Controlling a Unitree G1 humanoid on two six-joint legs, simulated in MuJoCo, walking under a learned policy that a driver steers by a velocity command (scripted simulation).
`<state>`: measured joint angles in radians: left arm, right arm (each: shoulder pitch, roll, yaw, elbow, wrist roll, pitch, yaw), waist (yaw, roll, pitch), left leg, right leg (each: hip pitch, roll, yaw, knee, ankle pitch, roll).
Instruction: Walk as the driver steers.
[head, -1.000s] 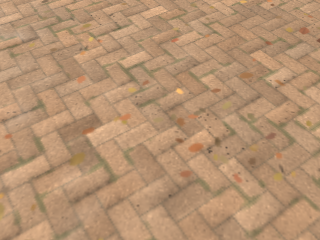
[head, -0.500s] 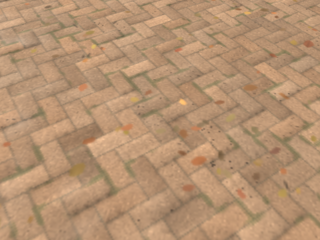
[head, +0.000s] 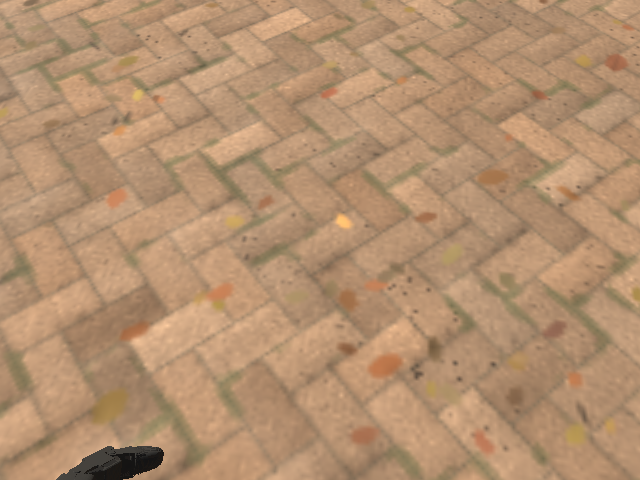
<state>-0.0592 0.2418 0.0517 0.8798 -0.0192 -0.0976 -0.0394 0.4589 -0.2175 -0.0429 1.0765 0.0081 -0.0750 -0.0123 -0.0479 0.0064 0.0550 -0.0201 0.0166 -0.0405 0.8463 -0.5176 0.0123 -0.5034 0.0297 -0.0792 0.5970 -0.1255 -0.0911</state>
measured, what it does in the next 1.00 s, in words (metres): walks ahead, turning right: left foot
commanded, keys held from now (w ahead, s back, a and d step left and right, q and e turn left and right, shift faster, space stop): w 0.34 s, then w+e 0.66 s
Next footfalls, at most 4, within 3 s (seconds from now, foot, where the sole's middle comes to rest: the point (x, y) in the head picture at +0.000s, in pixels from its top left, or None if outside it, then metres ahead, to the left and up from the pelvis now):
0.48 left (245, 471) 0.47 0.15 -0.75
1.04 right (387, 361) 0.69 -0.15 -0.75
1.54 left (361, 235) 1.04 -0.13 -0.75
2.00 right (495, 235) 1.03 -0.47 -0.75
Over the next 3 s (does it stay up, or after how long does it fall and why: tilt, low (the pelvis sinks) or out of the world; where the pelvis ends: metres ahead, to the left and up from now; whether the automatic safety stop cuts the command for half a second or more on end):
stays up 1.49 -0.51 0.01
